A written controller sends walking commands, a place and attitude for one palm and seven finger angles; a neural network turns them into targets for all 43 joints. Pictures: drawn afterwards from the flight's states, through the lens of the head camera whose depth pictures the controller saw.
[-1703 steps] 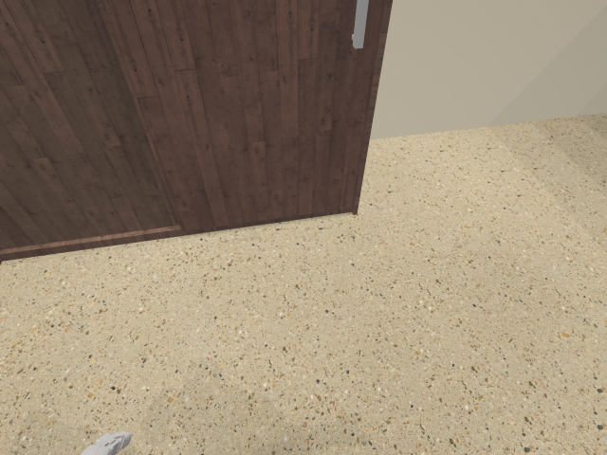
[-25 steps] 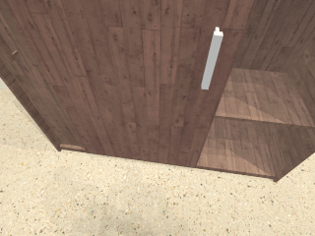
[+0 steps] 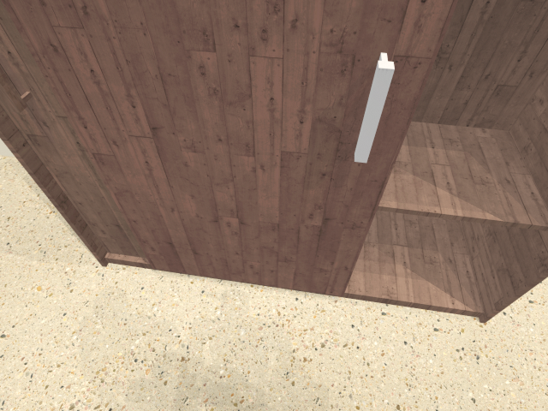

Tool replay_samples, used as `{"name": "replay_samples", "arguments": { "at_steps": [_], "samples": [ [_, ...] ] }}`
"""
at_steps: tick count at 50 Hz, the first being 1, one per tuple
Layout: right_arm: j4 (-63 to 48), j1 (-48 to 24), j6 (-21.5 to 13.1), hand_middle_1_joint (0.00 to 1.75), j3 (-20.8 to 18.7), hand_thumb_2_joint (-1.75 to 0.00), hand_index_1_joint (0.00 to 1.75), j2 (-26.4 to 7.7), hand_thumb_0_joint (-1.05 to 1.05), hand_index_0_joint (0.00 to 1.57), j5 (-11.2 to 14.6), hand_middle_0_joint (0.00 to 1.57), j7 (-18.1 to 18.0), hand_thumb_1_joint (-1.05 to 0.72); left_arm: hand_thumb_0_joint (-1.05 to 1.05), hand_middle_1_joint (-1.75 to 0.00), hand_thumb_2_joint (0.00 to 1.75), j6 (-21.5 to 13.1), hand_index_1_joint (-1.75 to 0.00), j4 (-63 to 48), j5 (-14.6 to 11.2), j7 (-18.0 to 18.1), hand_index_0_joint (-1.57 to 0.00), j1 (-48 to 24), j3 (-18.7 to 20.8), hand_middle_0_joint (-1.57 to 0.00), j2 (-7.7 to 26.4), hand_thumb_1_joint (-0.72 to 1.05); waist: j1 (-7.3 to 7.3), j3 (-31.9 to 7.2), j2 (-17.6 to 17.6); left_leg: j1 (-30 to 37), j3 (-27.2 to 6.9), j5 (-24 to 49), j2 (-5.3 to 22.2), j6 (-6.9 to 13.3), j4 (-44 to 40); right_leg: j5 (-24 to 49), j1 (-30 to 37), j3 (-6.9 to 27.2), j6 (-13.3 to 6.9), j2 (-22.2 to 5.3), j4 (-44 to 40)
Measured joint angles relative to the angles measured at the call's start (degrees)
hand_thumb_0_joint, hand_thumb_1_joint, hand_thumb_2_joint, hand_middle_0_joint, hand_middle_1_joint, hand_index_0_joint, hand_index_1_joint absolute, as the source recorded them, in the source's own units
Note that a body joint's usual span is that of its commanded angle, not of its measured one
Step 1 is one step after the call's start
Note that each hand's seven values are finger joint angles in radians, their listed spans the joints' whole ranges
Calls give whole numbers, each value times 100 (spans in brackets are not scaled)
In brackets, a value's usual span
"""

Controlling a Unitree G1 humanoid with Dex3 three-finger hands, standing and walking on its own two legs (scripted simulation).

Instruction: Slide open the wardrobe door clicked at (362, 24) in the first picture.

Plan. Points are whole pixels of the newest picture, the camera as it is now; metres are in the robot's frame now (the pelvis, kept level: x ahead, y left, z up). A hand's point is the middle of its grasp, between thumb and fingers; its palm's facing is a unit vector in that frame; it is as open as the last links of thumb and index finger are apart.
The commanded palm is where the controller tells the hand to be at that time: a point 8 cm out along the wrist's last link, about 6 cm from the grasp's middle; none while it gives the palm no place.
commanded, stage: stand and wait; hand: right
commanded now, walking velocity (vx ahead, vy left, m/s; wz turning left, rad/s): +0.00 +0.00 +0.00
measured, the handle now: (371, 111) +0.60 -0.14 +0.12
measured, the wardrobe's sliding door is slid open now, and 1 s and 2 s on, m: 0.52 0.52 0.52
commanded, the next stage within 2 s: none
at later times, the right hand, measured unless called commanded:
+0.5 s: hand out of the picture +0.02 -0.18 -0.18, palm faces +0.02 +0.98 -0.20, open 7.4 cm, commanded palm none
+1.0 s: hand out of the picture +0.03 -0.20 -0.17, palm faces +0.01 +0.97 -0.23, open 7.4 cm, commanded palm none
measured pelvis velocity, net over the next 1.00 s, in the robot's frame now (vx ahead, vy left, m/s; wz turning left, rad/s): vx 0.00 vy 0.01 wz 0.00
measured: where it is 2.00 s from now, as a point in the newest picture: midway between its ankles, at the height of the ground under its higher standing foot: outside the picture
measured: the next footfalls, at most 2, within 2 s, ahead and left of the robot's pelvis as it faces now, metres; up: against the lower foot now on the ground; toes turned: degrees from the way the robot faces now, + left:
none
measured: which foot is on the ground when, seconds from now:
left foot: down 0.00-1.00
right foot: down 0.00-1.00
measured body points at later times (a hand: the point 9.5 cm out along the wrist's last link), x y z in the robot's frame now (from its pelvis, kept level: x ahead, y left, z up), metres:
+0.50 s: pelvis +0.01 +0.00 +0.00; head +0.02 +0.00 +0.45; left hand +0.02 +0.23 -0.16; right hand +0.02 -0.23 -0.16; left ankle -0.02 +0.11 -0.74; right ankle +0.00 -0.11 -0.74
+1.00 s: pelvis +0.00 +0.01 +0.00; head +0.02 +0.00 +0.45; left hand +0.03 +0.25 -0.15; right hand +0.03 -0.25 -0.15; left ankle -0.02 +0.11 -0.74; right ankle +0.00 -0.11 -0.74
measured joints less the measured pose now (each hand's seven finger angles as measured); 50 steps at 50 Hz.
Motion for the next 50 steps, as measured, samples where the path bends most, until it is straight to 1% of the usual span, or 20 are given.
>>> {"name": "replay_samples", "arguments": {
  "at_steps": [27,50],
  "samples": [
    [-8,-5,-21,30,-10,-90,30,-93,0,20,4,20,11,-91,1,-30,90,-26,-30,22,-8,-1,-20,-69,0,-20,52,91,-10,-10,9,157,-4,4,-25,25,-117,-2,158,-2,27,-22,-109],
    [-21,-181,-41,30,-27,-89,30,-334,0,20,-5,20,56,-91,1,-30,90,-30,-30,2,-8,-38,-20,-229,13,-21,302,90,-11,-4,-3,223,-11,113,-47,43,-245,109,234,-10,44,-41,-249]
  ]
}}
